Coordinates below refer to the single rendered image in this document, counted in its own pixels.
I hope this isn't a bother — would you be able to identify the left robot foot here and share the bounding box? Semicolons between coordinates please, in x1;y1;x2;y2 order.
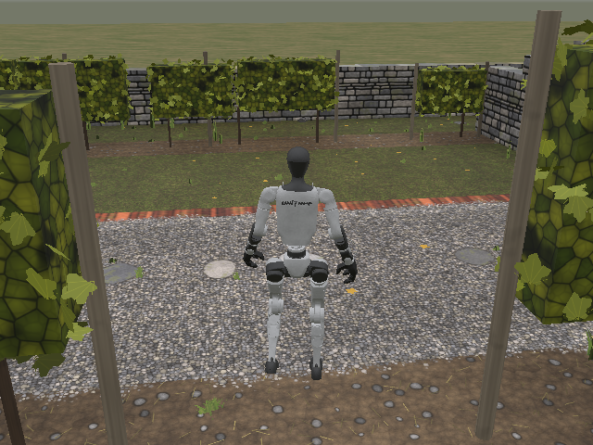
265;357;279;374

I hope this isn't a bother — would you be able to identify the robot left forearm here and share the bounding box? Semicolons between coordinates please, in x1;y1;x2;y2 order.
245;222;262;255

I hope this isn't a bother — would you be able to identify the left robot thigh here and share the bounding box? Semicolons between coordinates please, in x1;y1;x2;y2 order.
266;258;284;314

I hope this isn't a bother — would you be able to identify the robot left upper arm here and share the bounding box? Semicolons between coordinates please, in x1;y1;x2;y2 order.
253;186;278;237

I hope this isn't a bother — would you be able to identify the right robot hand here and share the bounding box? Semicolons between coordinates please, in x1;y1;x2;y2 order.
336;260;358;284

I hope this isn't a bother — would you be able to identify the robot right upper arm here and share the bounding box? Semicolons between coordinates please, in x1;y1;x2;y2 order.
317;187;343;240

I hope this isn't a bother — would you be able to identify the robot right forearm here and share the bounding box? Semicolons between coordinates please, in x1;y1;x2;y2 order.
334;225;354;265

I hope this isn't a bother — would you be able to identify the left robot hand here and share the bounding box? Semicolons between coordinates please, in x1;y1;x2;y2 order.
243;250;264;268

